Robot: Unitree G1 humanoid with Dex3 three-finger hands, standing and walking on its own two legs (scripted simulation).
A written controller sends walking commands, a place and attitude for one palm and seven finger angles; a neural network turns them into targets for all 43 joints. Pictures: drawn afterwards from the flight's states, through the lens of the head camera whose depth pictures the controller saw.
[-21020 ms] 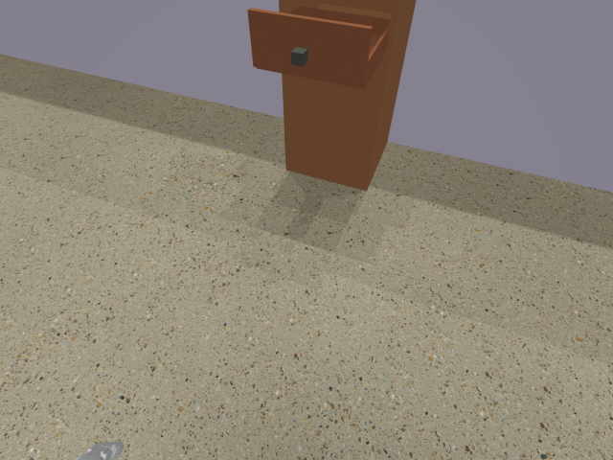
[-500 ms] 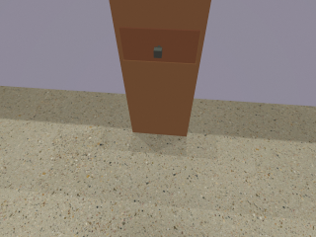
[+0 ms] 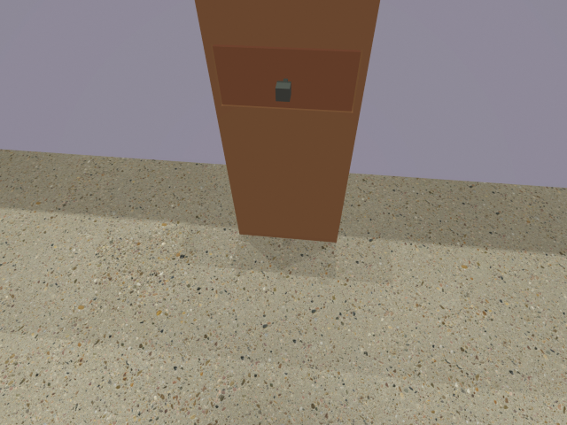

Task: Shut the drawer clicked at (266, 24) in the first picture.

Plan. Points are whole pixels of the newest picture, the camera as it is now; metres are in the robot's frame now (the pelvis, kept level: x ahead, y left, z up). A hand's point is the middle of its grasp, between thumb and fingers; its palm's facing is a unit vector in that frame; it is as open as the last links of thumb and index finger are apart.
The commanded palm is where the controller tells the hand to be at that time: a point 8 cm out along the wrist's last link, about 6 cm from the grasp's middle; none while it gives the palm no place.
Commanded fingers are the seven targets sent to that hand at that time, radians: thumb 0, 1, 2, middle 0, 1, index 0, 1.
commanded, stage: look to check the result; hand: left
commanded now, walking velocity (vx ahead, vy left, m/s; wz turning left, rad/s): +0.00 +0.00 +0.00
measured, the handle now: (284, 87) +0.93 +0.04 -0.02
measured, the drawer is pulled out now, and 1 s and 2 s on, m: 0.00 0.00 0.00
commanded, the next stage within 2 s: stand and wait in 0.10 s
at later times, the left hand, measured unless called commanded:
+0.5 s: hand out of the picture +0.09 +0.23 -0.15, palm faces -0.02 -0.94 -0.33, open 7.4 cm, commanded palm none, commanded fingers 0.00 0.90 0.90 -0.20 -0.30 -0.20 -0.30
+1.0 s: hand out of the picture +0.10 +0.22 -0.16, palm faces -0.03 -0.95 -0.32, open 7.4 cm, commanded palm none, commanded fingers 0.00 0.90 0.90 -0.20 -0.30 -0.20 -0.30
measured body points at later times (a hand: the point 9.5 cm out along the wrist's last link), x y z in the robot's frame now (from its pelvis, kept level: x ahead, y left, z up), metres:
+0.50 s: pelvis +0.01 -0.01 +0.00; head +0.04 -0.02 +0.45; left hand +0.09 +0.27 -0.13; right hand +0.07 -0.29 -0.15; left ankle +0.02 +0.12 -0.75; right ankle -0.01 -0.11 -0.75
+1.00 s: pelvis +0.03 -0.01 +0.00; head +0.05 -0.03 +0.45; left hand +0.10 +0.27 -0.13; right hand +0.08 -0.30 -0.15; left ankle +0.02 +0.12 -0.75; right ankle -0.01 -0.11 -0.75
